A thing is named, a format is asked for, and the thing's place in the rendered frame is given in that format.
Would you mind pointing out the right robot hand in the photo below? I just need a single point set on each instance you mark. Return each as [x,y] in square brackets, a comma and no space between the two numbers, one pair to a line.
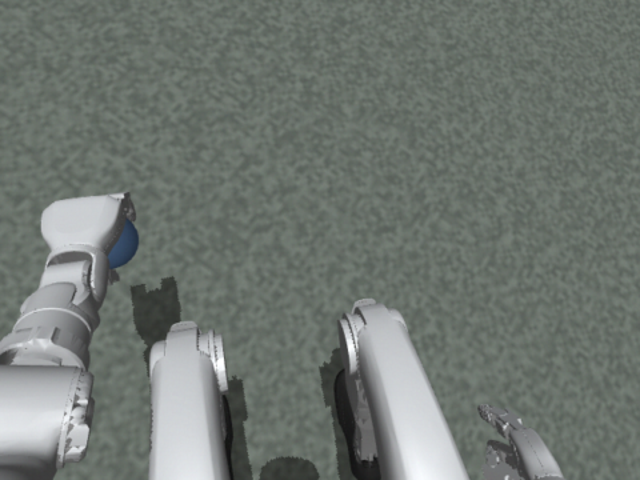
[527,457]

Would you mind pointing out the left robot arm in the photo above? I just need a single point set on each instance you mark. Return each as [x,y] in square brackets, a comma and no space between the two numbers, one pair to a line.
[46,408]

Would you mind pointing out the left robot hand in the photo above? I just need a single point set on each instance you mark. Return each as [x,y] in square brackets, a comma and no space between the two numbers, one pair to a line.
[96,221]

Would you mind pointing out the ball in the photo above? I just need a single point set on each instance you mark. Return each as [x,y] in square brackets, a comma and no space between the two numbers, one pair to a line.
[126,246]

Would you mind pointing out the right robot foot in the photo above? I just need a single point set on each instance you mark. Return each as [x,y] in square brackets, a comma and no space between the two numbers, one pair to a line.
[361,469]

